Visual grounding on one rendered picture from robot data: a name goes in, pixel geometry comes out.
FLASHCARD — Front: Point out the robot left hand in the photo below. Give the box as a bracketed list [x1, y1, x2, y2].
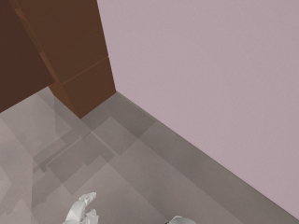
[65, 192, 99, 224]

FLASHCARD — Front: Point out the cupboard door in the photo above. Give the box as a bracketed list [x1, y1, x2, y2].
[0, 0, 55, 113]

